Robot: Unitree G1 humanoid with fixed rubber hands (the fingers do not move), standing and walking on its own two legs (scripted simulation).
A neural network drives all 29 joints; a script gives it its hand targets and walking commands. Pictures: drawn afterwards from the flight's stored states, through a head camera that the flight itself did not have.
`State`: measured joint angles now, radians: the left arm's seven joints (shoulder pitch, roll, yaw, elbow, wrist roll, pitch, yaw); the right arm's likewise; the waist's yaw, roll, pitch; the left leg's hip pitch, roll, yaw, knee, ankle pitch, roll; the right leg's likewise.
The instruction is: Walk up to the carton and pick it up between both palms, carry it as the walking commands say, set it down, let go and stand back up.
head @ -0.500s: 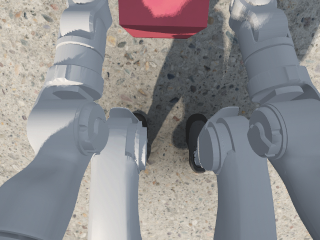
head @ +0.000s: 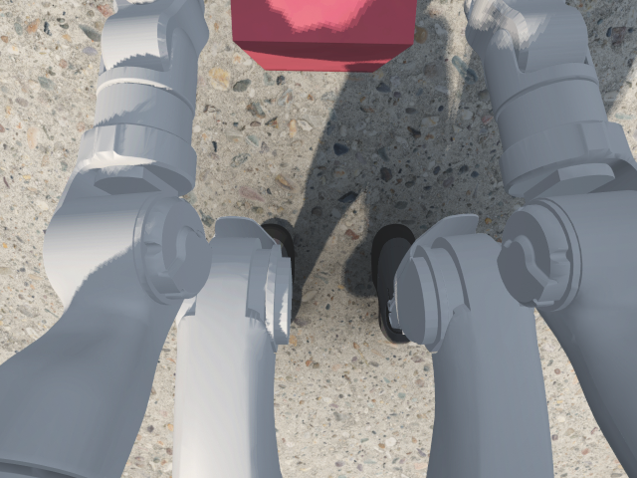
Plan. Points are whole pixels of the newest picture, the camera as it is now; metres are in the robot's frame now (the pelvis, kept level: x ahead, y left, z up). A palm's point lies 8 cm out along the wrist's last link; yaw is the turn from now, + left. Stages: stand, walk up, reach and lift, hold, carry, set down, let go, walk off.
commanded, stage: set down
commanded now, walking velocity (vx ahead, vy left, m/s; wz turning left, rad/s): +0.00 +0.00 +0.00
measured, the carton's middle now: out of the picture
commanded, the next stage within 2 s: none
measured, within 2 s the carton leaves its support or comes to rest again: neither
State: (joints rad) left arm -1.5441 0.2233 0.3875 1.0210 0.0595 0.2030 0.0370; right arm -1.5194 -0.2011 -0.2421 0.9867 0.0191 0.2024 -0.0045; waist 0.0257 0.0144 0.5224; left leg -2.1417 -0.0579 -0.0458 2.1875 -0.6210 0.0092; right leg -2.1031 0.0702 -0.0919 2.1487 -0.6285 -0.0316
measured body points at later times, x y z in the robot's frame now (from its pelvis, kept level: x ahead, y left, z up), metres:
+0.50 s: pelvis +0.00 +0.00 +0.00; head +0.39 +0.03 +0.21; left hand +0.56 +0.17 -0.21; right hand +0.57 -0.09 -0.21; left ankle +0.10 +0.11 -0.36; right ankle +0.11 -0.10 -0.36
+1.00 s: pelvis +0.01 +0.00 +0.00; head +0.41 +0.02 +0.19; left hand +0.55 +0.16 -0.24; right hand +0.57 -0.11 -0.23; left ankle +0.10 +0.11 -0.36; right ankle +0.11 -0.10 -0.36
